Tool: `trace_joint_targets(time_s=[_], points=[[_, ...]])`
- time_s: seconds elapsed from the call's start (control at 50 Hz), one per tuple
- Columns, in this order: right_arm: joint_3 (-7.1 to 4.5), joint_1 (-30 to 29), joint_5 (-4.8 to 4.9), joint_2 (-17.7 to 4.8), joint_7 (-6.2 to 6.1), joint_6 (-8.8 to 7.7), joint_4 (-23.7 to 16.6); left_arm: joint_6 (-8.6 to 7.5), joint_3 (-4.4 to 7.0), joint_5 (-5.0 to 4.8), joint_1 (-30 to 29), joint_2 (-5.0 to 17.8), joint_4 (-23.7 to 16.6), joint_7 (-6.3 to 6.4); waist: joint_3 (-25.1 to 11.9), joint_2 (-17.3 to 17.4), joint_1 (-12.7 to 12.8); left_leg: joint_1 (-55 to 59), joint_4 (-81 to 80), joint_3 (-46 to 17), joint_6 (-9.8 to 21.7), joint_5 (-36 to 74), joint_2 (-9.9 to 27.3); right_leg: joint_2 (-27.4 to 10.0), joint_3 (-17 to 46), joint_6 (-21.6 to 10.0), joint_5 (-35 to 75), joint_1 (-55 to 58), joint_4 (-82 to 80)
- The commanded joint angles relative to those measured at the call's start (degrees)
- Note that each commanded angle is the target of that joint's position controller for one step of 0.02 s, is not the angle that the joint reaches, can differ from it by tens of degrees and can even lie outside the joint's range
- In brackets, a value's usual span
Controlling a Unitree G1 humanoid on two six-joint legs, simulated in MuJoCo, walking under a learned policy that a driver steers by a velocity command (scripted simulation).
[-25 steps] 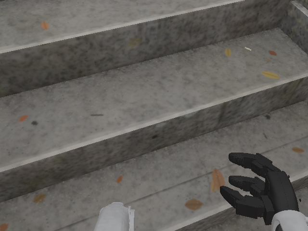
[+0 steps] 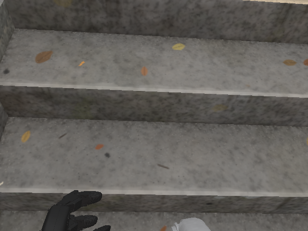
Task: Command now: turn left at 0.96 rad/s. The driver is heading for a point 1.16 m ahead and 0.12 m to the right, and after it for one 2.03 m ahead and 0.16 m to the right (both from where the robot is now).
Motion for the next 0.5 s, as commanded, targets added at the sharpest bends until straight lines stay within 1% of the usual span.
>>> trace_joint_targets(time_s=[0.02, 0.04, 0.06, 0.08, 0.1, 0.12, 0.14, 0.16, 0.18, 0.2, 0.22, 0.24, 0.26, 0.28, 0.3, 0.32, 0.34, 0.36, 0.38, 0.4, 0.42, 0.44, 0.46, 0.48, 0.5], points=[[-2.97, 8.19, 0.49, -10.02, 0.11, -1.23, -0.02, -1.37, -0.35, 0.09, -10.7, 1.29, -8.56, 0.31, -5.9, 5.0, -3.39, 25.92, -4.54, -17.32, 10.9, 33.96, 18.04, -0.09, 0.49, 0.6, -6.06, -20.88, 6.85], [-2.89, 9.82, 0.16, -10.0, -0.65, -1.64, 0.74, -1.52, -0.58, 0.35, -12.02, 1.11, -8.87, -0.03, -6.19, 4.92, -4.41, 27.18, -5.46, -18.21, 10.95, 31.19, 17.86, -0.29, 0.76, 0.66, -6.4, -21.79, 4.9], [-3.25, 10.28, -0.02, -10.98, -0.8, -1.72, 1.3, -1.71, -0.54, -0.02, -12.84, 1.18, -9.26, -0.24, -6.05, 4.64, -4.32, 27.47, -5.9, -18.05, 11.35, 32.23, 18.52, -0.74, -0.07, 0.69, -6.63, -21.95, 4.22], [-3.28, 10.66, 0.5, -9.96, -1.32, -1.4, 1.21, -0.83, -0.55, 0.1, -12.39, 0.44, -9.95, -0.9, -8.85, 6.05, -3.04, 27.87, -5.14, -19.01, 10.61, 29.99, 18.67, -2.08, 3.97, -0.21, -6.94, -19.39, 2.03], [-3.39, 10.66, 1.01, -10.41, -1.06, -0.61, 1.88, -0.15, -0.75, -0.37, -12.2, 0.04, -10.85, -0.82, -9.34, 6.13, -2.4, 26.5, -6.22, -16.29, 9.32, 29.12, 17.25, -2.32, 2.35, -0.01, -7.59, -16.52, -3.71], [-3.43, 10.55, 1.23, -10.43, -0.71, -0.44, 1.58, 0.52, -0.67, -0.57, -13.43, 0.41, -11.54, -0.61, -9.13, 6.42, -2.6, 24.98, -6.88, -16.36, 9.23, 31.72, 17.33, -2.72, 0.96, 0.39, -7.84, -14.11, -5.91], [-3.59, 10.99, 1.16, -10.54, -0.76, -0.26, 1.73, 1.06, -0.68, -0.35, -14.58, 0.57, -12.43, -0.33, -9.57, 7.53, -2.85, 25.2, -8.01, -16.5, 9.47, 33.94, 17.74, -3.14, 0.43, 0.5, -8.0, -12.89, -6.58], [-3.8, 11.96, 1.13, -11.21, -1.77, -0.78, 1.34, 1.77, -0.9, -0.14, -17.99, -0.43, -14.49, 0.48, -9.36, 8.78, -3.46, 23.99, -10.17, -19.9, 9.55, 40.79, 21.17, -4.39, 5.34, -0.94, -13.82, -10.29, -5.64], [-3.49, 8.8, 0.85, -11.6, -1.68, -0.12, 0.51, 2.3, -1.9, -1.18, -15.35, -1.54, -14.58, 0.62, -9.95, 6.88, -0.45, 20.04, -14.21, -13.35, 7.69, 42.45, 19.39, -4.89, 0.92, -1.66, -20.1, -0.4, -22.07], [-3.56, 8.14, 0.59, -11.17, -1.52, 0.75, 0.28, 2.93, -1.87, -2.64, -14.81, -1.28, -14.49, 0.86, -9.18, 8.64, -0.26, 10.93, -17.73, -9.56, 6.09, 44.56, 17.8, -3.53, -3.67, -2.05, -24.14, 13.99, -31.59], [-3.52, 8.3, 0.95, -10.88, -0.33, 1.24, 0.75, 3.2, -0.95, -3.86, -10.22, -0.13, -12.1, 1.49, -8.67, 10.29, 0.64, 5.11, -17.9, -7.5, 4.67, 45.8, 16.32, -2.77, -6.11, -2.2, -23.16, 26.56, -38.92], [-3.12, 7.52, 1.3, -10.38, 0.57, 0.24, 0.0, 2.89, 0.39, -4.79, -4.33, 0.72, -9.53, 1.97, -12.04, 11.35, 2.47, 3.14, -15.14, -7.23, 3.17, 56.34, 17.42, -2.73, -3.99, -3.3, -19.03, 38.65, -43.4], [-3.04, 4.77, 2.38, -10.67, 1.23, -0.42, -0.83, 2.17, 1.52, -4.11, 1.06, 1.0, -7.71, 2.11, -16.62, 6.66, 7.37, -0.98, -10.21, -3.65, 1.26, 64.41, 16.13, -1.92, -3.67, -4.9, -10.81, 50.11, -50.29], [-2.38, 0.9, 3.94, -11.46, 3.62, -1.06, -4.04, 1.67, 4.09, -0.92, 9.63, 7.82, -4.44, 2.09, -27.11, -9.68, 12.5, -14.07, 3.83, 3.26, -1.87, 56.34, 9.26, -9.89, 16.69, -13.03, -12.17, 63.96, -54.73], [-2.57, -6.73, 2.28, -10.22, 4.49, -2.0, -6.49, 2.25, 5.31, 0.64, 12.21, 12.15, -4.59, 3.24, -31.87, -30.39, 16.86, -15.17, 33.39, 11.11, -4.22, 5.09, 1.94, -23.49, 40.75, -22.53, -3.98, 58.57, -73.19], [-1.93, -4.17, -2.0, -6.96, 5.43, -2.92, -5.8, 2.47, 5.12, -1.72, 5.97, 10.14, -5.17, 3.47, -27.87, -27.32, 11.98, -18.63, 54.87, 9.11, -6.53, -13.02, 2.3, -22.39, 49.06, -24.3, 3.23, 50.73, -77.5], [-0.8, -1.13, -2.81, -4.08, 5.45, -2.64, -4.92, 2.08, 3.95, -2.43, 1.08, 6.44, -4.98, 3.28, -20.42, -17.83, 7.38, -22.1, 64.49, 7.27, -6.04, -13.01, 3.54, -21.77, 44.91, -22.5, -6.13, 43.02, -76.05], [0.04, 0.99, -2.26, -2.37, 4.97, -1.88, -3.97, 1.3, 3.05, -2.2, -1.17, 2.63, -2.51, 3.63, -9.23, -8.92, 3.49, -23.18, 60.08, 7.04, -5.1, -11.53, 6.26, -19.76, 36.21, -18.05, -13.93, 33.16, -73.35], [0.85, 2.86, -2.47, -1.45, 4.44, -0.73, -3.87, 0.61, 2.5, -2.1, -2.44, 0.66, -0.41, 3.71, -4.31, -3.18, 0.9, -21.86, 58.28, 8.95, -5.53, -8.18, 7.71, -17.14, 28.89, -15.66, -15.24, 28.19, -69.84], [0.98, 5.09, -2.64, -1.38, 4.17, 0.67, -2.61, -0.06, 2.53, -1.8, -1.22, 0.9, 0.81, 3.65, -3.07, 0.97, 0.57, -20.21, 59.49, 13.65, -6.21, -5.31, 6.74, -15.52, 22.12, -15.69, -11.45, 26.53, -67.2], [1.05, 6.17, -2.43, -0.93, 4.09, 1.67, -1.88, -0.79, 2.57, -1.78, -0.22, 1.2, 1.81, 3.41, -2.84, 1.54, 0.5, -18.95, 59.96, 15.99, -6.48, -2.83, 6.3, -14.43, 17.05, -15.74, -6.95, 25.56, -65.16], [1.18, 6.42, -1.85, -0.62, 4.16, 2.2, -1.63, -1.41, 2.5, -1.81, 0.51, 1.41, 2.67, 3.12, -2.9, 0.71, 0.39, -18.25, 59.45, 17.02, -6.6, -1.17, 6.28, -13.96, 14.23, -15.75, -4.24, 25.17, -64.27], [1.37, 6.06, -1.46, -0.36, 4.19, 2.47, -1.85, -1.93, 2.42, -1.89, 1.15, 1.49, 3.28, 3.0, -3.04, -0.29, 0.63, -18.13, 58.9, 17.59, -6.58, -0.17, 6.39, -14.23, 13.62, -16.02, -3.08, 25.25, -63.85], [1.67, 5.37, -1.08, 0.56, 3.65, 3.15, -2.71, -2.23, 2.39, -1.8, 0.34, 1.78, 2.96, 2.86, -2.52, -2.33, 0.52, -17.4, 58.23, 17.09, -6.78, 1.03, 6.79, -14.85, 14.22, -16.0, -2.41, 23.53, -63.63], [1.54, 4.37, -1.85, 0.28, 2.53, 3.45, -3.62, -2.71, 2.61, -1.73, 0.02, 2.88, 2.08, 2.58, -3.03, -5.74, 1.16, -18.99, 63.45, 17.04, -6.42, -0.98, 6.4, -16.86, 16.77, -17.34, -3.32, 23.93, -64.0]])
